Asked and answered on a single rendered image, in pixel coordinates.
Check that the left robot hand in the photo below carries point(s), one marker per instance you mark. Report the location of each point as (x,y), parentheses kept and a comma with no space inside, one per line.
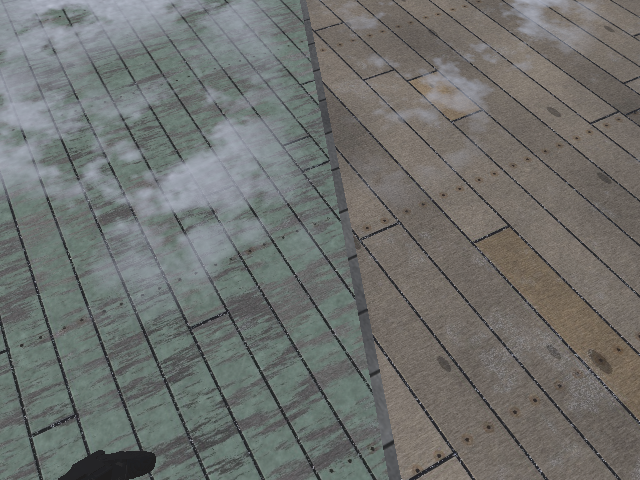
(115,466)

